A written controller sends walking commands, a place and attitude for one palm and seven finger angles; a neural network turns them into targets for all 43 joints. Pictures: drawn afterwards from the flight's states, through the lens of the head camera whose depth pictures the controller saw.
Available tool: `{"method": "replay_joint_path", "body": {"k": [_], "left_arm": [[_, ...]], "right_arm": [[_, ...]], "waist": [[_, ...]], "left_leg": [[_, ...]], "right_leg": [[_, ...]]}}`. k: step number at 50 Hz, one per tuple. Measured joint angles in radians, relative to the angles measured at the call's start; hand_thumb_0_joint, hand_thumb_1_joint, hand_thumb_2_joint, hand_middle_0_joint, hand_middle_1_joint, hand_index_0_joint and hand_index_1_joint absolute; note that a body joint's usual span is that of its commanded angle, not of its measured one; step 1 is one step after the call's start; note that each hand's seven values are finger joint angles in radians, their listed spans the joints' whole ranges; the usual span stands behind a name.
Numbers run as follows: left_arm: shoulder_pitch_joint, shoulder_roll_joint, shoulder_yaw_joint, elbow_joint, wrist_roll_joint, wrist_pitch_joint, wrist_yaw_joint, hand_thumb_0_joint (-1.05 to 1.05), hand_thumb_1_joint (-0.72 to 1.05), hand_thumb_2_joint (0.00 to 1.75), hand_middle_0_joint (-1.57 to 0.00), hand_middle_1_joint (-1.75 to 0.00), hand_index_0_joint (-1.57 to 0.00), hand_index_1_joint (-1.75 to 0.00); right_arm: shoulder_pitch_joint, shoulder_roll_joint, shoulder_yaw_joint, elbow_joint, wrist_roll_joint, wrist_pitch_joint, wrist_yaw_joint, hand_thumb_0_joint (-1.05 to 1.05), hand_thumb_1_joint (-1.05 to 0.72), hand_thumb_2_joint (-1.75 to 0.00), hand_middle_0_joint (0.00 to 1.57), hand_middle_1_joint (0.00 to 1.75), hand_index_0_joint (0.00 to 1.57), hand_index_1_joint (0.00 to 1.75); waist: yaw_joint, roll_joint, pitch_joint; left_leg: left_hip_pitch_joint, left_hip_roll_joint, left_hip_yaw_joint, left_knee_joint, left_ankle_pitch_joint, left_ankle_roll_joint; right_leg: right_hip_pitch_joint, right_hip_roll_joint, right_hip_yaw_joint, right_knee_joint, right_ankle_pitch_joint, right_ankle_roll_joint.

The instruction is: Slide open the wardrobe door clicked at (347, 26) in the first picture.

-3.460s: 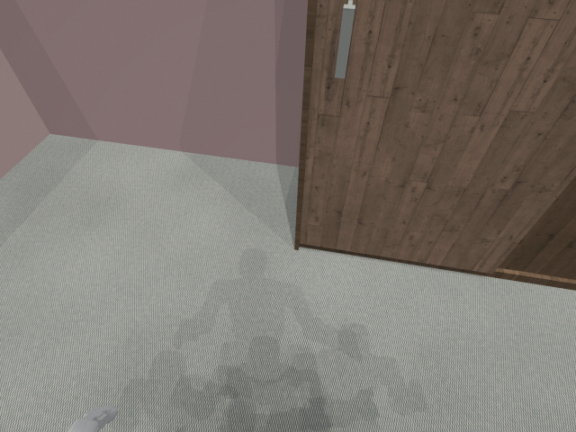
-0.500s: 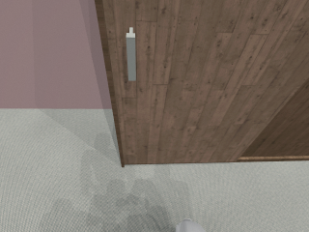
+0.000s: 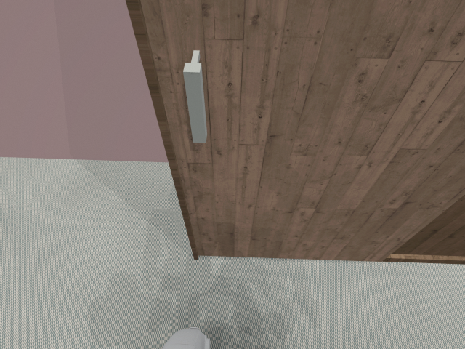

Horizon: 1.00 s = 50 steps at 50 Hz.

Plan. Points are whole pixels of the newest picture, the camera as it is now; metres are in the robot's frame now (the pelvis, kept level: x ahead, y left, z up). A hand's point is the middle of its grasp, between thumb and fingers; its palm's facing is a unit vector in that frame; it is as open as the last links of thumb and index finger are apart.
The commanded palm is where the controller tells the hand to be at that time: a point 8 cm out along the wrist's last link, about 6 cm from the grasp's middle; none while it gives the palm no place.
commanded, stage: come to a stop and stand still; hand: left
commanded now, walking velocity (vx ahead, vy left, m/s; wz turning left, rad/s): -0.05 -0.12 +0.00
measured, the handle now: (198, 98) +0.50 +0.11 +0.15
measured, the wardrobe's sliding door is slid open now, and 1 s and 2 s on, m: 0.00 0.00 0.00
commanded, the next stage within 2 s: look again from close up in 1.34 s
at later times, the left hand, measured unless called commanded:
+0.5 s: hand out of the picture -0.03 +0.22 -0.17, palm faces +0.00 -0.98 -0.19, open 7.4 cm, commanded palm none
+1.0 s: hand out of the picture -0.11 +0.15 -0.16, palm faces +0.11 -0.98 -0.15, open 7.3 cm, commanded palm none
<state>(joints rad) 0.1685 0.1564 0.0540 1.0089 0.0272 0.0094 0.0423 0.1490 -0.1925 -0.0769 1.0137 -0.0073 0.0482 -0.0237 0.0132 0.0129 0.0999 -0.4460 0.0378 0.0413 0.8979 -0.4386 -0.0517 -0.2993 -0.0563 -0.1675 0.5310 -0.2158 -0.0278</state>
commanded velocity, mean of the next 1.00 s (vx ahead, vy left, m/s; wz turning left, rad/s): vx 0.07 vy -0.01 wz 0.00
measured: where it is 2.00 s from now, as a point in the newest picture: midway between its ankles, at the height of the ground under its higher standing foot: outside the picture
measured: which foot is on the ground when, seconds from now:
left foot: up 0.00-0.06, down 0.08-0.60, up 0.62-1.00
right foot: down 0.00-0.08, up 0.10-0.58, down 0.60-1.00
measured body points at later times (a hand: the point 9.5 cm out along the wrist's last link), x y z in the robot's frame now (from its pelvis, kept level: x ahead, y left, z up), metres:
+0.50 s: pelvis -0.05 +0.03 +0.01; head -0.04 +0.05 +0.46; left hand -0.03 +0.27 -0.15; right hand -0.03 -0.22 -0.13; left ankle +0.02 +0.12 -0.73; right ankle -0.12 -0.13 -0.69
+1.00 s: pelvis -0.04 +0.01 +0.01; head -0.02 +0.00 +0.46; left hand -0.11 +0.20 -0.15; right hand -0.05 -0.21 -0.16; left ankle -0.04 +0.14 -0.73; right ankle -0.11 -0.11 -0.73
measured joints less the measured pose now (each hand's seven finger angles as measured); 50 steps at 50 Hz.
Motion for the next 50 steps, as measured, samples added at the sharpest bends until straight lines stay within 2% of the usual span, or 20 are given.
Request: {"method": "replay_joint_path", "body": {"k": [3, 4, 5, 7, 8, 12, 15, 18, 21, 26, 29, 30, 32, 33, 35, 40, 44, 47, 48, 50], "left_arm": [[0.012, 0.02, 0.007, -0.005, 0.001, 0.011, -0.003, 0.0, 0.91, 0.89, -0.2, -0.3, -0.21, -0.3], [0.021, 0.025, 0.008, -0.006, -0.002, 0.016, -0.004, 0.0, 0.91, 0.89, -0.2, -0.3, -0.21, -0.3], [0.022, 0.035, 0.009, -0.004, -0.006, 0.022, -0.005, 0.0, 0.91, 0.89, -0.2, -0.3, -0.21, -0.3], [0.027, 0.053, 0.013, -0.004, -0.01, 0.037, -0.003, 0.0, 0.91, 0.89, -0.2, -0.3, -0.21, -0.3], [0.032, 0.059, 0.016, -0.004, -0.009, 0.042, -0.003, 0.0, 0.91, 0.89, -0.2, -0.3, -0.2, -0.3], [0.058, 0.073, 0.023, 0.006, -0.005, 0.045, -0.014, 0.0, 0.91, 0.89, -0.2, -0.3, -0.2, -0.3], [0.087, 0.078, 0.026, 0.016, -0.005, 0.049, -0.024, 0.0, 0.91, 0.89, -0.2, -0.3, -0.2, -0.3], [0.112, 0.079, 0.028, 0.031, -0.003, 0.06, -0.031, 0.0, 0.91, 0.89, -0.2, -0.3, -0.2, -0.3], [0.121, 0.076, 0.025, 0.041, -0.002, 0.068, -0.036, 0.0, 0.91, 0.89, -0.2, -0.3, -0.2, -0.3], [0.118, 0.056, 0.007, 0.048, -0.008, 0.054, -0.039, 0.0, 0.91, 0.89, -0.2, -0.3, -0.2, -0.3], [0.131, 0.039, -0.005, 0.05, -0.013, 0.027, -0.038, 0.0, 0.91, 0.89, -0.2, -0.3, -0.2, -0.3], [0.137, 0.032, -0.007, 0.053, -0.01, 0.017, -0.034, 0.0, 0.91, 0.89, -0.2, -0.3, -0.2, -0.3], [0.149, 0.003, -0.016, 0.065, -0.006, 0.014, -0.027, 0.0, 0.91, 0.89, -0.2, -0.3, -0.2, -0.3], [0.163, -0.009, -0.021, 0.069, -0.006, 0.013, -0.024, 0.0, 0.91, 0.89, -0.2, -0.3, -0.2, -0.3], [0.19, -0.029, -0.026, 0.08, -0.01, 0.003, -0.02, 0.0, 0.91, 0.89, -0.2, -0.3, -0.2, -0.3], [0.213, -0.068, -0.042, 0.098, -0.012, -0.026, -0.02, 0.0, 0.91, 0.89, -0.2, -0.3, -0.2, -0.3], [0.218, -0.092, -0.043, 0.097, -0.009, -0.041, -0.016, 0.0, 0.9, 0.89, -0.2, -0.3, -0.21, -0.3], [0.225, -0.097, -0.041, 0.107, -0.004, -0.043, -0.013, 0.0, 0.9, 0.89, -0.2, -0.3, -0.21, -0.3], [0.226, -0.096, -0.04, 0.112, -0.003, -0.041, -0.012, 0.0, 0.9, 0.89, -0.2, -0.3, -0.21, -0.3], [0.23, -0.092, -0.039, 0.125, -0.006, -0.036, -0.01, 0.0, 0.9, 0.89, -0.2, -0.3, -0.21, -0.3]], "right_arm": [[-0.021, -0.003, 0.001, -0.026, 0.002, -0.014, 0.004, 0.01, -0.93, -0.9, 0.19, 0.3, 0.2, 0.3], [-0.019, -0.004, 0.004, -0.034, 0.001, -0.023, 0.005, 0.0, -0.92, -0.9, 0.19, 0.3, 0.2, 0.3], [-0.019, 0.003, 0.006, -0.036, -0.002, -0.031, 0.004, 0.0, -0.92, -0.9, 0.19, 0.3, 0.2, 0.3], [-0.019, 0.022, 0.02, -0.042, -0.009, -0.033, 0.003, 0.0, -0.92, -0.9, 0.19, 0.3, 0.2, 0.3], [-0.017, 0.032, 0.028, -0.043, -0.012, -0.034, -0.001, 0.0, -0.92, -0.9, 0.19, 0.3, 0.2, 0.3], [-0.005, 0.066, 0.051, -0.043, -0.014, -0.039, -0.015, 0.0, -0.91, -0.9, 0.19, 0.3, 0.2, 0.3], [0.005, 0.075, 0.05, -0.042, -0.009, -0.045, -0.022, 0.0, -0.92, -0.9, 0.2, 0.3, 0.2, 0.3], [0.024, 0.071, 0.044, -0.036, -0.01, -0.048, -0.021, -0.01, -0.92, -0.9, 0.2, 0.3, 0.21, 0.3], [0.051, 0.059, 0.036, -0.022, -0.014, -0.045, -0.017, -0.01, -0.93, -0.9, 0.2, 0.3, 0.21, 0.3], [0.108, 0.033, 0.023, 0.025, -0.023, -0.028, -0.004, -0.01, -0.92, -0.9, 0.2, 0.3, 0.21, 0.3], [0.147, 0.022, 0.015, 0.061, -0.02, -0.015, 0.002, 0.0, -0.91, -0.9, 0.2, 0.3, 0.2, 0.3], [0.159, 0.02, 0.014, 0.072, -0.015, -0.01, 0.003, 0.0, -0.91, -0.9, 0.2, 0.3, 0.2, 0.3], [0.186, 0.008, 0.01, 0.093, -0.012, 0.007, 0.006, 0.0, -0.91, -0.9, 0.2, 0.3, 0.2, 0.3], [0.201, 0.005, 0.009, 0.101, -0.013, 0.015, 0.011, 0.0, -0.91, -0.9, 0.2, 0.3, 0.2, 0.3], [0.217, 0.004, 0.008, 0.112, -0.016, 0.02, 0.02, 0.0, -0.91, -0.9, 0.19, 0.3, 0.2, 0.3], [0.237, 0.012, 0.01, 0.104, -0.015, -0.004, 0.032, 0.0, -0.91, -0.9, 0.19, 0.3, 0.2, 0.3], [0.223, 0.022, 0.017, 0.106, -0.015, -0.003, 0.029, 0.0, -0.91, -0.9, 0.19, 0.3, 0.2, 0.3], [0.187, 0.031, 0.024, 0.102, -0.008, -0.006, 0.022, 0.0, -0.91, -0.9, 0.19, 0.3, 0.2, 0.3], [0.172, 0.034, 0.026, 0.099, -0.005, -0.011, 0.02, 0.0, -0.91, -0.9, 0.19, 0.3, 0.2, 0.3], [0.144, 0.038, 0.033, 0.09, -0.001, -0.03, 0.013, 0.0, -0.91, -0.9, 0.19, 0.3, 0.2, 0.3]], "waist": [[0.007, -0.029, -0.003], [0.006, -0.033, -0.01], [0.004, -0.048, -0.011], [0.012, -0.071, -0.01], [0.014, -0.076, -0.013], [0.012, -0.075, -0.032], [0.006, -0.069, -0.051], [-0.007, -0.061, -0.07], [-0.022, -0.049, -0.081], [-0.048, -0.023, -0.094], [-0.048, -0.022, -0.107], [-0.044, -0.027, -0.111], [-0.037, 0.002, -0.119], [-0.03, 0.008, -0.131], [-0.019, 0.01, -0.147], [-0.028, 0.031, -0.125], [-0.009, 0.039, -0.099], [0.011, 0.024, -0.084], [0.016, 0.016, -0.079], [0.021, 0.01, -0.073]], "left_leg": [[0.078, 0.003, 0.004, -0.164, 0.094, 0.005], [0.119, 0.009, 0.01, -0.244, 0.143, 0.019], [0.123, 0.0, 0.016, -0.256, 0.135, 0.048], [0.125, -0.006, 0.025, -0.249, 0.129, 0.085], [0.131, -0.003, 0.029, -0.264, 0.137, 0.092], [0.159, 0.005, 0.035, -0.361, 0.203, 0.099], [0.169, 0.008, 0.047, -0.421, 0.245, 0.102], [0.174, 0.013, 0.057, -0.461, 0.275, 0.102], [0.173, 0.019, 0.057, -0.488, 0.302, 0.098], [0.166, 0.022, 0.048, -0.522, 0.345, 0.082], [0.156, 0.009, 0.053, -0.512, 0.341, 0.062], [0.138, 0.0, 0.057, -0.473, 0.291, 0.05], [0.098, 0.0, 0.033, -0.353, 0.135, 0.036], [0.077, -0.004, 0.025, -0.289, 0.101, 0.035], [0.045, -0.008, 0.018, -0.168, 0.113, 0.033], [0.017, 0.018, 0.011, -0.041, 0.192, 0.017], [0.037, 0.031, 0.013, -0.072, 0.159, 0.007], [0.084, 0.028, 0.025, -0.176, 0.11, 0.006], [0.109, 0.025, 0.029, -0.231, 0.117, 0.008], [0.172, 0.024, 0.034, -0.366, 0.209, 0.015]], "right_leg": [[-0.02, -0.019, 0.002, 0.04, -0.014, 0.022], [-0.031, -0.021, 0.001, 0.066, -0.026, 0.031], [-0.046, -0.027, 0.012, 0.103, -0.066, 0.038], [-0.087, 0.002, 0.082, 0.241, -0.222, 0.042], [-0.107, 0.022, 0.112, 0.32, -0.257, 0.043], [-0.145, 0.065, 0.179, 0.54, -0.213, 0.059], [-0.128, 0.063, 0.2, 0.577, -0.173, 0.073], [-0.083, 0.048, 0.205, 0.527, -0.166, 0.08], [-0.024, 0.031, 0.191, 0.415, -0.193, 0.077], [0.086, 0.027, 0.142, 0.159, -0.252, 0.048], [0.184, 0.032, 0.105, -0.069, -0.182, 0.027], [0.201, 0.027, 0.109, -0.125, -0.136, 0.014], [0.207, 0.034, 0.099, -0.131, -0.069, 0.007], [0.212, 0.032, 0.099, -0.141, -0.062, 0.006], [0.225, 0.027, 0.11, -0.175, -0.048, 0.006], [0.242, 0.034, 0.094, -0.216, -0.028, 0.007], [0.233, 0.033, 0.077, -0.201, -0.045, 0.009], [0.219, 0.02, 0.079, -0.169, -0.069, 0.019], [0.214, 0.015, 0.081, -0.153, -0.08, 0.025], [0.199, 0.013, 0.082, -0.105, -0.112, 0.038]]}}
